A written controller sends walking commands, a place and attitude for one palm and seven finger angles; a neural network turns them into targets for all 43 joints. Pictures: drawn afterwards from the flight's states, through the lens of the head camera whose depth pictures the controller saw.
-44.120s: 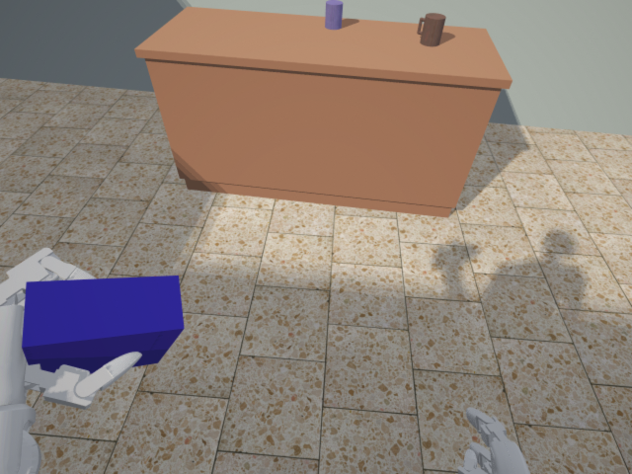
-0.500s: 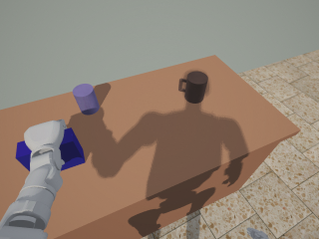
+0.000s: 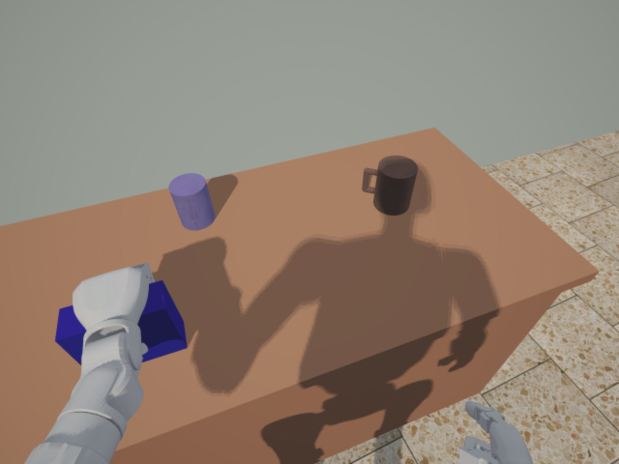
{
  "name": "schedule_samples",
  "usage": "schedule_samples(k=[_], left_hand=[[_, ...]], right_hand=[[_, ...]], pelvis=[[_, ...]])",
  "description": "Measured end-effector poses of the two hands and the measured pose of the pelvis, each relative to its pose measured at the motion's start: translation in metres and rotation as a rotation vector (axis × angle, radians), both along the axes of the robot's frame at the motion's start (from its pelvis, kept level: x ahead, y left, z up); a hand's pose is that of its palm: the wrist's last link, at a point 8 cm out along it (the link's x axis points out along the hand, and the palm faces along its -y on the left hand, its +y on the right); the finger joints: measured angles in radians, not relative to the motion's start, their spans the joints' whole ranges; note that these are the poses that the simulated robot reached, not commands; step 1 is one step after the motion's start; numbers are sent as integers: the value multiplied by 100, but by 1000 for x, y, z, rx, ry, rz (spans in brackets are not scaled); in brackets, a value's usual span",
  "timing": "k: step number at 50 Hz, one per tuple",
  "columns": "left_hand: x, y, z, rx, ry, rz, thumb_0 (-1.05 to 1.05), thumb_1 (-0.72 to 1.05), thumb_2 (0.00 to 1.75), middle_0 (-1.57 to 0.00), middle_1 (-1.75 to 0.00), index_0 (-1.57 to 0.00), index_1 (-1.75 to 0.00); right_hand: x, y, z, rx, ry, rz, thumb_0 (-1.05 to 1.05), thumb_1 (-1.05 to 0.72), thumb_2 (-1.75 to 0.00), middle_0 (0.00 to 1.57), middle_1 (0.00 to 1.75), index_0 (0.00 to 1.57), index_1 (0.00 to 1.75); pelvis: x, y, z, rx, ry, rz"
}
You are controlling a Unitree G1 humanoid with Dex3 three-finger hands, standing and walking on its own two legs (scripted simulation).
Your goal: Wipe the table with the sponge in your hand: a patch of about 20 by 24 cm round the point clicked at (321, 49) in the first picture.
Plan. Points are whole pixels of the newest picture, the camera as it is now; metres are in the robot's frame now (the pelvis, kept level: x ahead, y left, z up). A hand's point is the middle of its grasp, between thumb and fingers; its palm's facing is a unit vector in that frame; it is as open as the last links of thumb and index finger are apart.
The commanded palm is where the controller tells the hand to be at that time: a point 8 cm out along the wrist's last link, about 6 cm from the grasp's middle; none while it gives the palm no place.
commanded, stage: wipe back along the first lane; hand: left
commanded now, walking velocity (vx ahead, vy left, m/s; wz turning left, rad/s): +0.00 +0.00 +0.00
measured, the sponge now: (132, 336) +0.29 +0.30 -0.02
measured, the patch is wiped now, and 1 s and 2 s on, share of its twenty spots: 1.00 1.00 1.00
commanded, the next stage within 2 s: lift the sponge slowly off the table in 0.64 s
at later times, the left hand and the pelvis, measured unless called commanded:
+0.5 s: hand (135, 344) +0.25 +0.27 +0.02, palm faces -0.04 -0.05 -1.00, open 9.4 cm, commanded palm +0.21 +0.25 +0.04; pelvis +0.00 -0.01 +0.00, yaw -1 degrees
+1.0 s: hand (138, 365) +0.23 +0.26 +0.02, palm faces -0.05 -0.08 -1.00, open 9.4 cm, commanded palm +0.20 +0.24 +0.06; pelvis -0.01 -0.02 +0.00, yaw -1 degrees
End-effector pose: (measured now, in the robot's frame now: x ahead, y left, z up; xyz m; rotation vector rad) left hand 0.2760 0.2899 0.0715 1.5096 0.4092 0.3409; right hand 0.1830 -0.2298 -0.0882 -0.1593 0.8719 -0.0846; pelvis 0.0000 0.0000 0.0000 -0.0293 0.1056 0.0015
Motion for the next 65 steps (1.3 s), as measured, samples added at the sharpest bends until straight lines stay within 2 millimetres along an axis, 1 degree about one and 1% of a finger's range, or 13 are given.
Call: schedule_samples(k=[6, 23, 38, 43, 48, 65], left_hand=[[-10, -5, 0, -5, 6, 8, 1, -45, 112, -74, -147, -76, -149], [-33, -23, 0, -10, 5, -2, 1, -45, 112, -74, -148, -76, -149], [-65, -40, -1, -23, -12, -8, 3, -44, 111, -73, -148, -76, -149], [-66, -41, -1, -30, -3, 3, 3, -44, 111, -73, -148, -76, -148], [-65, -40, 0, -42, 9, 2, 2, -45, 111, -74, -147, -77, -147], [-73, -44, 6, -85, 5, -18, 1, -47, 111, -77, -143, -80, -144]], right_hand=[[3, -3, 1, 1, -14, 7, 1, -90, -90, 20, 29, 20, 30], [1, -14, 0, 14, -35, 2, 1, -90, -90, 20, 29, 20, 30], [18, -8, 12, 31, -112, 29, 1, -90, -90, 20, 29, 20, 30], [23, -3, 15, 31, -126, 43, 1, -90, -90, 20, 29, 20, 30], [24, -1, 17, 30, -134, 48, 1, -90, -90, 20, 29, 20, 30], [18, -7, 16, 16, -123, 46, 1, -90, -90, 20, 29, 20, 30]], pelvis=[[-1, -4, 1, 3, -11, 1], [-4, -13, 1, 12, -26, -8], [-8, -16, 2, 18, -59, -14], [-11, -18, 2, 19, -68, -10], [-12, -19, 3, 20, -77, -10], [-11, -20, 7, 21, -107, -14]])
